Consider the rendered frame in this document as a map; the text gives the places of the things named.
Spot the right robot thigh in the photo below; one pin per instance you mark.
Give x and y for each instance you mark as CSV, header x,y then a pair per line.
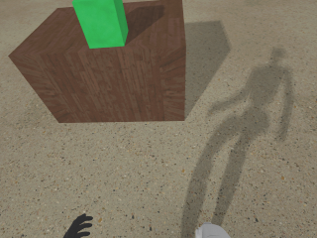
x,y
211,231

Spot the carton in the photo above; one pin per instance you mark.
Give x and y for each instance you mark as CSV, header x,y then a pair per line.
x,y
103,22

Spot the pedestal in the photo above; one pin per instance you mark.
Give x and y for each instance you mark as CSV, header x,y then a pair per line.
x,y
143,81

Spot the left robot hand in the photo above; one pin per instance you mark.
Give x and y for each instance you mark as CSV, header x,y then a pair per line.
x,y
76,226

